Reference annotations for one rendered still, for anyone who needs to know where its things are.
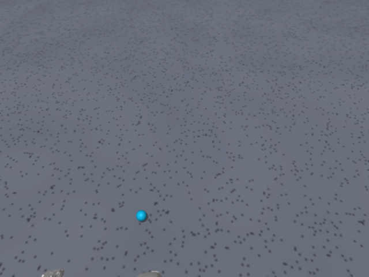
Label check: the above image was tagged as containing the ball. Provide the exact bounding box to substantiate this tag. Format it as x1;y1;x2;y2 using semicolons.
136;210;146;221

